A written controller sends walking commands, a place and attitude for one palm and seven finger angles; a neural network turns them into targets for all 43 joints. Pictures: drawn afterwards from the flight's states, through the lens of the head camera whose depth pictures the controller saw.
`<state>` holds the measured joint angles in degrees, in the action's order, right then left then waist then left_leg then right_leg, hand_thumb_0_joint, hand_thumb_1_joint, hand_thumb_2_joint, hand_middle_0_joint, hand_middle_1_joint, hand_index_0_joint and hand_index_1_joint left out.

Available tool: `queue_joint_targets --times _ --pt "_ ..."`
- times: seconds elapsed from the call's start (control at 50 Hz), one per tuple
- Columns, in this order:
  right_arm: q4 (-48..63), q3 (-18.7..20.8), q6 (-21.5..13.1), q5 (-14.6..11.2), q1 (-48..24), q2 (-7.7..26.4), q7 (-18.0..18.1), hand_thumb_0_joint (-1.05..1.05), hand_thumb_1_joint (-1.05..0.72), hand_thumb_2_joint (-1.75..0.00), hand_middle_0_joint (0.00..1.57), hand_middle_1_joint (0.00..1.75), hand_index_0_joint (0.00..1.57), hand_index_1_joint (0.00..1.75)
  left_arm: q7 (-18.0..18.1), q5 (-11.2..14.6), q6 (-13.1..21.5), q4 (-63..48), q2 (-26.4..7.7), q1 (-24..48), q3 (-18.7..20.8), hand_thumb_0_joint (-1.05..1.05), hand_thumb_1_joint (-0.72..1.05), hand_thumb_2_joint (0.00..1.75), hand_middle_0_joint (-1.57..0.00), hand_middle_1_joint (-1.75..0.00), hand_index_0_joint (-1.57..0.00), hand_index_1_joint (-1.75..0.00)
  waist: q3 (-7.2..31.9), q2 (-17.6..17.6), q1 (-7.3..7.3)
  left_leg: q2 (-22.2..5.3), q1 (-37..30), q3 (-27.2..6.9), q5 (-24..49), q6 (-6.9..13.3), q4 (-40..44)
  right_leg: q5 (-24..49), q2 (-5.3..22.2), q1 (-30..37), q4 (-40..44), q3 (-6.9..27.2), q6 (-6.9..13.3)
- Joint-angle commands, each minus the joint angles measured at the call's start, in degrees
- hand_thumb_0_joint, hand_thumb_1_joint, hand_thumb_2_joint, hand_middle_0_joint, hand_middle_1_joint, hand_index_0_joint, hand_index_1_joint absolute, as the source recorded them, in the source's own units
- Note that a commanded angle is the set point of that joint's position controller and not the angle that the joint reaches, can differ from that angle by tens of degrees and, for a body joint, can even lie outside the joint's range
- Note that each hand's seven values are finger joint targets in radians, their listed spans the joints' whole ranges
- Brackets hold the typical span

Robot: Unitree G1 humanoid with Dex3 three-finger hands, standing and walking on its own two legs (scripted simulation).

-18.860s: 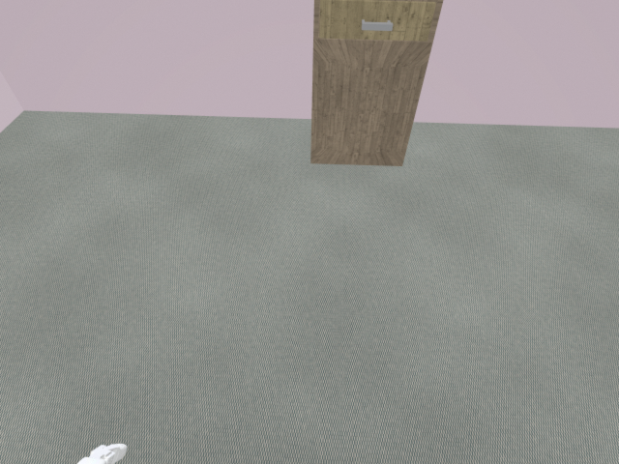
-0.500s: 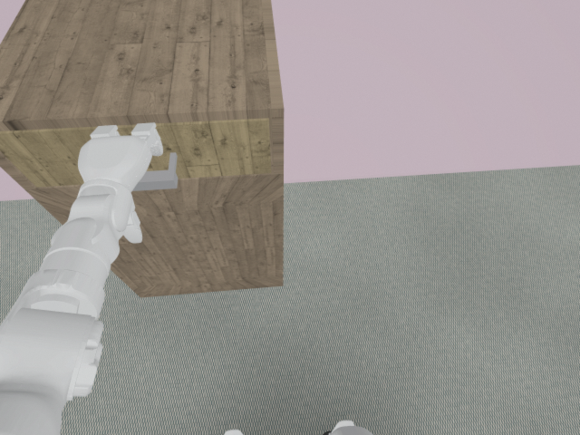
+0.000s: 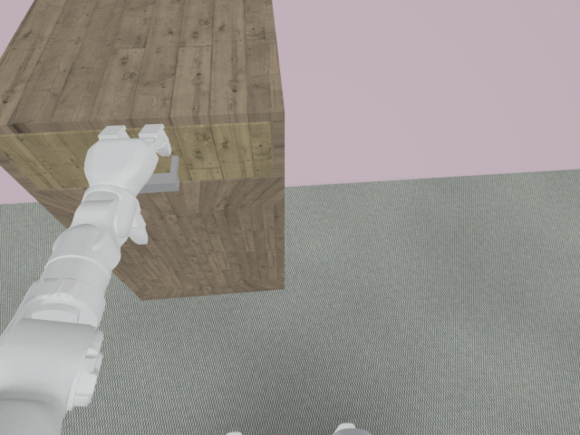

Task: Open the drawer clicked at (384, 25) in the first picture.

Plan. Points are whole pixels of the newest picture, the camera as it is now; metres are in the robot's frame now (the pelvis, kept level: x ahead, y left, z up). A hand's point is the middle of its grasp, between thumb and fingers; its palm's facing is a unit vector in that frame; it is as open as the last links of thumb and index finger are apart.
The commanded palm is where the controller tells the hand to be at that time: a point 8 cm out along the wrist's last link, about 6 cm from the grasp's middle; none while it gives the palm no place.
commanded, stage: lower the fingers behind the handle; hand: left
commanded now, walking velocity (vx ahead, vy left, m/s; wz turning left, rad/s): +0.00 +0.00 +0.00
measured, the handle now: (144, 173) +0.54 +0.24 -0.02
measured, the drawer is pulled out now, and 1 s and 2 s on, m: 0.00 0.00 0.00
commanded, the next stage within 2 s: lift the fingers back up to retry in 1.60 s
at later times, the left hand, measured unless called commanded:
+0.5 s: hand (131, 199) +0.46 +0.24 +0.01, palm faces +0.00 -0.02 -1.00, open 13.8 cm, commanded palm +0.44 +0.24 +0.05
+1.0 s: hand (128, 207) +0.46 +0.25 -0.01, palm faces -0.01 +0.00 -1.00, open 13.8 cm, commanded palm +0.44 +0.24 +0.02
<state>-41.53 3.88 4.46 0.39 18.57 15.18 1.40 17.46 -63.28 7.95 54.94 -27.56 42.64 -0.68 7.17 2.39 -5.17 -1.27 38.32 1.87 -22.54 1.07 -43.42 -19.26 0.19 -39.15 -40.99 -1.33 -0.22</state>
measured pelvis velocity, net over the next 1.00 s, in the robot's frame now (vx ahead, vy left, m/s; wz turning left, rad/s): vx -0.02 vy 0.01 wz -0.01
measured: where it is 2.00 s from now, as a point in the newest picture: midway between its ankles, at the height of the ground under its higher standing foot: outside the picture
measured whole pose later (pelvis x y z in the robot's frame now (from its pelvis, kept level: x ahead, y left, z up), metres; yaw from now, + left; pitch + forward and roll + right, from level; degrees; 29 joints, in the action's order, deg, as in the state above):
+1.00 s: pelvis -0.02 +0.01 -0.03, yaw +0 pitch +22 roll -2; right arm -42.5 3.4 3.1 1.3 20.0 15.0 0.7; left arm 23.0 -64.7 5.9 62.2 -29.9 46.4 0.0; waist 9.2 2.5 -5.7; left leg -1.5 51.2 1.9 -25.1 1.7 -53.8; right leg -21.2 0.2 -51.8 -50.6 -1.1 -0.7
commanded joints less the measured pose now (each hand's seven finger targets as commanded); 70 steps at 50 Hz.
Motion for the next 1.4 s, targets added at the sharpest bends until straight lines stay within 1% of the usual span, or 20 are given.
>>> queue_joint_targets --times 0.0,0.08,0.16,0.22,0.24,0.32,0.34,0.4,0.54,0.58,0.62,0.7,0.76,0.94,1.0,1.18,1.22,1.28,1.34,1.38 --pt "3.6 2.3 -0.6 0.7 5.9 8.5 -0.1 0.0 -0.9 -0.9 0.2 0.3 0.2 0.3 5.9 -0.6 -4.6 -5.9 -19.0 21.8 7.5 0.0 -0.5 0.3 -0.3 -1.2 -0.3 -1.2 22.0 3.1 1.81 2.5 -10.6 -0.4 26.4 0.5 3.0 20.6 -3.1 11.4 1.0 -0.9 2.3" --pt "4.4 2.8 -0.8 0.4 6.7 8.9 -0.5 0.0 -0.9 -0.9 0.2 0.3 0.2 0.3 4.9 -0.2 -7.8 -4.5 -15.6 19.7 4.9 0.0 -0.5 0.3 -0.3 -1.2 -0.3 -1.2 25.7 0.3 1.3 2.0 -11.7 0.4 28.4 0.7 2.5 24.0 -3.1 13.9 1.4 -0.5 1.8" --pt "4.3 2.9 -0.8 -0.1 7.1 9.4 0.7 0.0 -0.9 -0.9 0.2 0.3 0.2 0.3 1.4 0.9 -6.4 -4.0 -15.6 21.5 3.5 0.0 -0.5 0.3 -0.3 -1.2 -0.3 -1.2 23.1 -4.5 -0.96 2.2 -10.3 0.4 23.2 1.5 3.1 23.1 -2.8 14.9 3.3 0.5 1.0" --pt "4.3 3.1 -1.3 0.1 7.2 8.9 1.8 0.0 -0.9 -0.9 0.2 0.3 0.2 0.3 0.1 1.0 -1.7 -9.6 -14.4 26.6 1.9 0.0 -0.5 0.3 -0.3 -1.2 -0.3 -1.2 22.1 -2.0 -2.21 2.2 -11.7 -0.3 22.0 1.8 2.7 20.6 -2.7 12.0 3.6 0.9 1.3" --pt "3.9 3.1 -1.6 0.2 7.5 8.6 2.0 0.0 -0.9 -0.9 0.2 0.3 0.2 0.3 0.2 0.6 -0.1 -10.2 -13.9 26.9 1.5 0.0 -0.5 0.3 -0.3 -1.2 -0.3 -1.2 22.1 0.8 -2.07 2.3 -12.4 -0.6 22.0 1.7 2.3 19.4 -2.7 10.1 3.1 0.9 1.5" --pt "2.5 3.1 -1.9 0.9 7.9 8.5 1.8 0.0 -0.9 -0.9 0.2 0.3 0.2 0.3 2.8 -0.3 2.9 -9.4 -17.5 25.7 5.7 0.0 -0.5 0.3 -0.3 -1.2 -0.3 -1.2 22.1 2.6 -1.25 2.3 -10.7 -1.6 22.4 1.2 0.0 17.0 -3.0 5.7 0.5 0.2 2.1" --pt "2.5 3.0 -2.1 1.1 7.9 8.2 1.5 0.0 -0.9 -0.9 0.2 0.3 0.2 0.3 4.0 -0.8 3.0 -8.9 -16.5 26.1 5.0 0.0 -0.5 0.3 -0.3 -1.2 -0.3 -1.2 22.3 3.8 -1.29 2.3 -9.8 -1.6 22.3 1.1 -0.5 16.6 -3.0 4.5 -0.3 0.1 2.1" --pt "2.1 3.0 -1.9 1.6 7.8 8.6 0.3 0.0 -0.9 -0.9 0.2 0.3 0.2 0.3 7.0 -1.0 0.8 -6.1 -18.6 21.5 8.3 0.0 -0.5 0.3 -0.3 -1.2 -0.3 -1.2 25.2 4.2 0.78 2.3 -8.2 -1.3 24.8 0.6 -1.9 18.4 -3.2 4.8 -2.5 -0.4 2.3" --pt "2.5 3.2 -1.5 1.2 8.7 9.4 -0.7 0.0 -0.9 -0.9 0.2 0.3 0.2 0.3 7.5 -1.2 -5.8 -3.8 -16.3 23.9 5.1 0.0 -0.5 0.3 -0.3 -1.2 -0.3 -1.2 27.8 1.7 -0.85 2.0 -8.2 -0.8 25.2 0.8 -2.1 20.4 -3.4 6.9 -2.2 -0.4 1.7" --pt "2.5 3.3 -1.6 0.9 8.6 9.2 -0.1 0.0 -0.9 -0.9 0.2 0.3 0.2 0.3 6.1 -0.7 -5.5 -4.7 -14.3 26.1 2.9 0.0 -0.5 0.3 -0.3 -1.2 -0.3 -1.2 26.9 1.3 -2.1 1.9 -8.8 -1.0 22.8 1.1 -1.8 18.6 -3.4 6.1 -1.2 -0.2 1.5" --pt "2.0 3.3 -1.8 1.0 8.9 9.4 0.6 0.0 -0.9 -0.9 0.2 0.3 0.2 0.3 5.2 -0.4 -3.9 -6.0 -15.3 29.4 2.9 0.0 -0.5 0.3 -0.3 -1.2 -0.3 -1.2 25.8 1.0 -3.32 1.7 -9.0 -1.7 20.8 1.2 -1.7 16.5 -3.2 4.3 -0.9 -0.1 1.6" --pt "1.7 2.8 -2.0 1.0 9.0 9.2 0.8 0.0 -0.9 -0.9 0.2 0.3 0.2 0.3 3.8 -0.4 -3.0 -1.2 -14.1 23.9 2.5 0.0 -0.5 0.3 -0.3 -1.2 -0.3 -1.2 22.1 1.1 -2.2 1.8 -6.2 -1.5 17.8 1.3 -1.8 13.7 -3.2 2.1 -1.2 -0.2 1.8" --pt "1.9 2.5 -1.8 1.1 9.0 9.2 0.7 0.0 -0.9 -0.9 0.2 0.3 0.2 0.3 3.5 -0.4 -1.7 -0.3 -15.5 20.7 4.3 0.0 -0.5 0.3 -0.3 -1.2 -0.3 -1.2 22.2 1.1 -1.02 1.7 -5.0 -1.7 19.5 1.0 -2.8 14.3 -3.2 1.3 -2.8 -0.5 2.1" --pt "2.0 2.6 -2.1 1.3 9.7 9.2 0.2 0.0 -0.9 -0.9 0.2 0.3 0.2 0.3 5.6 -1.4 -3.2 3.4 -12.6 21.5 1.7 0.0 -0.5 0.3 -0.3 -1.2 -0.3 -1.2 21.1 -0.2 -2.55 1.7 -0.6 -1.6 16.3 1.1 -4.9 11.8 -3.1 -2.6 -4.6 -0.7 2.0" --pt "2.0 2.3 -2.0 1.1 9.8 9.7 0.2 0.0 -0.9 -0.9 0.2 0.3 0.2 0.3 5.8 -1.4 -4.9 4.8 -14.9 22.1 2.8 0.0 -0.5 0.3 -0.3 -1.2 -0.3 -1.2 21.1 -0.8 -2.58 1.8 1.0 -1.6 14.0 1.3 -5.1 10.2 -3.1 -2.9 -4.8 -0.5 1.9" --pt "2.9 1.2 -2.4 0.4 10.0 10.1 0.9 0.0 -0.9 -0.9 0.2 0.3 0.2 0.3 3.1 -1.8 -7.9 10.6 -14.2 25.9 -0.8 0.0 -0.5 0.3 -0.3 -1.2 -0.3 -1.2 17.8 -1.9 -4.91 1.9 5.8 -1.8 7.1 1.6 -6.5 4.3 -2.7 -8.0 -5.7 -0.7 1.5" --pt "3.3 1.1 -2.3 0.5 10.2 10.3 1.0 0.0 -0.9 -0.9 0.2 0.3 0.2 0.3 2.3 -1.4 -7.7 9.4 -16.1 25.8 0.7 0.0 -0.5 0.3 -0.3 -1.2 -0.3 -1.2 20.0 -0.9 -4.17 1.9 5.1 -1.7 7.9 1.6 -6.7 5.0 -2.7 -7.0 -6.1 -0.6 1.7" --pt "4.2 0.9 -2.5 0.3 10.2 10.0 1.4 0.0 -0.9 -0.9 0.2 0.3 0.2 0.3 0.8 -1.2 -7.5 9.6 -14.4 25.4 -1.2 0.0 -0.5 0.3 -0.3 -1.2 -0.3 -1.2 19.6 -1.3 -4.61 2.0 6.3 -1.7 6.2 1.6 -7.0 3.8 -2.7 -7.5 -6.3 -0.7 1.5" --pt "4.4 0.8 -2.6 0.2 10.4 10.2 1.7 0.0 -0.9 -0.9 0.2 0.3 0.2 0.3 0.0 -1.1 -6.7 8.7 -17.0 25.4 0.6 0.0 -0.5 0.3 -0.3 -1.2 -0.3 -1.2 20.4 -0.8 -4.21 1.8 6.7 -1.9 5.8 1.7 -7.4 3.4 -2.6 -7.6 -6.9 -0.5 1.5" --pt "4.7 0.7 -2.8 0.1 10.4 10.0 1.6 0.0 -0.9 -0.9 0.2 0.3 0.2 0.3 -0.5 -0.7 -6.4 8.9 -15.7 23.5 0.0 0.0 -0.5 0.3 -0.3 -1.2 -0.3 -1.2 19.9 -1.4 -3.6 1.9 7.5 -1.9 4.5 1.7 -7.3 2.3 -2.8 -7.4 -6.8 -0.6 1.5"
